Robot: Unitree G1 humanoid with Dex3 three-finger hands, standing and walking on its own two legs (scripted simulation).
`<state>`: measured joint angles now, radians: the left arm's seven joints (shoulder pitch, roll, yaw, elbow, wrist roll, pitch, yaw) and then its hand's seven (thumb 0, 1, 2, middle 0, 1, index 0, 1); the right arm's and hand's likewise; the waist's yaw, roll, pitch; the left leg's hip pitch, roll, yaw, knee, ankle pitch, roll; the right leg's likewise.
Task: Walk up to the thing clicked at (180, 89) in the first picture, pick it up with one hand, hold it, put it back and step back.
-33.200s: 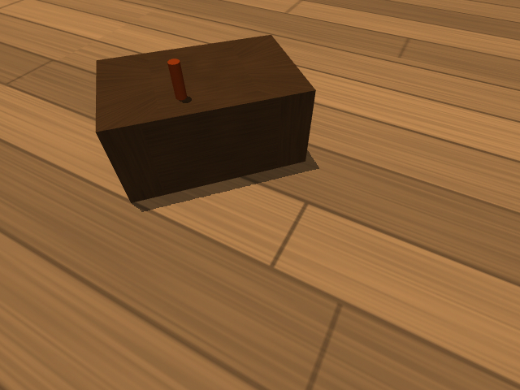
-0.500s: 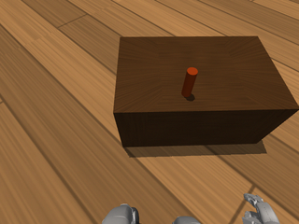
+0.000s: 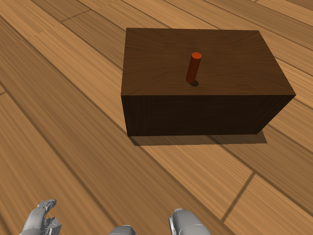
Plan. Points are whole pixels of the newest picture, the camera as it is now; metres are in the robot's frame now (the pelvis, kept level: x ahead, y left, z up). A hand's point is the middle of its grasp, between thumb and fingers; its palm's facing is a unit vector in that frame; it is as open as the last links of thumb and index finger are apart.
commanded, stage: step back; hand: right
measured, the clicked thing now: (193, 68) +0.88 -0.21 -0.23
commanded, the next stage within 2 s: stand in 1.56 s
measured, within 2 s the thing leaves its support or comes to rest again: neither
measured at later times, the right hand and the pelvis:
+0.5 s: hand out of the picture -0.07 -0.29 -0.15, palm faces -0.06 +0.92 -0.39, open 7.4 cm; pelvis -0.16 -0.02 +0.00, yaw +0 degrees
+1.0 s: hand out of the picture -0.12 -0.28 -0.14, palm faces -0.04 +0.93 -0.36, open 7.4 cm; pelvis -0.20 -0.02 +0.01, yaw +0 degrees
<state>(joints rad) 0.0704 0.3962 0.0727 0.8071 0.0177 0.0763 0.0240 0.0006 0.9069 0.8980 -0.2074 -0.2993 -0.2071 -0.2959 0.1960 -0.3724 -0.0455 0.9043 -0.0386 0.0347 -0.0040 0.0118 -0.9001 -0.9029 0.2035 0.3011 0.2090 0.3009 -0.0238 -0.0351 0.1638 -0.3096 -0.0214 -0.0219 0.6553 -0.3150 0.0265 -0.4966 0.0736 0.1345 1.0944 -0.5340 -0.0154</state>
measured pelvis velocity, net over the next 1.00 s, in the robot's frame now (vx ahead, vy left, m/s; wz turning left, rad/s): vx -0.20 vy -0.02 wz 0.01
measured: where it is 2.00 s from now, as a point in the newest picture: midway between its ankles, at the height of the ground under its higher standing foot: outside the picture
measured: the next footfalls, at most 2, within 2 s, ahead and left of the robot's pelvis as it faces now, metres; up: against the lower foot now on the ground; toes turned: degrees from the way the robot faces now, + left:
right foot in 0.24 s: -0.08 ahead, -0.14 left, +0.00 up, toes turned -2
left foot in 0.54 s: -0.15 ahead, +0.09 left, +0.00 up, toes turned -2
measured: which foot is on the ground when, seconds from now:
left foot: down 0.00-0.26, up 0.28-0.52, down 0.54-1.00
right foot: up 0.00-0.22, down 0.24-0.58, up 0.60-0.76, down 0.78-1.00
